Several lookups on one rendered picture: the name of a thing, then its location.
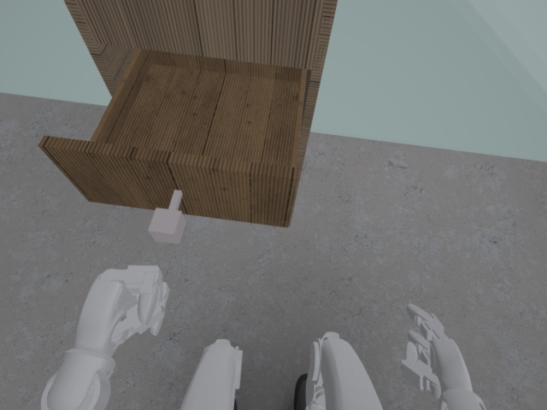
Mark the cabinet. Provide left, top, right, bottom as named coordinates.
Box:
left=64, top=0, right=338, bottom=226

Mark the robot left thigh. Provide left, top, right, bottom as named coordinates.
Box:
left=179, top=343, right=243, bottom=410

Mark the left robot forearm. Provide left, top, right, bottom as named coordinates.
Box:
left=38, top=348, right=116, bottom=410

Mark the drawer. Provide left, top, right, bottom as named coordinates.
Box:
left=38, top=49, right=307, bottom=228

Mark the left robot hand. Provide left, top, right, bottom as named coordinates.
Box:
left=73, top=265, right=170, bottom=357

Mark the right robot hand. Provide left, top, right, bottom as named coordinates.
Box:
left=402, top=304, right=473, bottom=400

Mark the robot right thigh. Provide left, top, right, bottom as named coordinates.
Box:
left=309, top=337, right=383, bottom=410

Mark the right robot forearm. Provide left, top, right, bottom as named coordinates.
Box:
left=438, top=389, right=486, bottom=410

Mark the handle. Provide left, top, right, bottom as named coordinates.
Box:
left=148, top=190, right=186, bottom=244

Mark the robot thigh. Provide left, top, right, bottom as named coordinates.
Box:
left=179, top=343, right=243, bottom=410
left=309, top=337, right=383, bottom=410

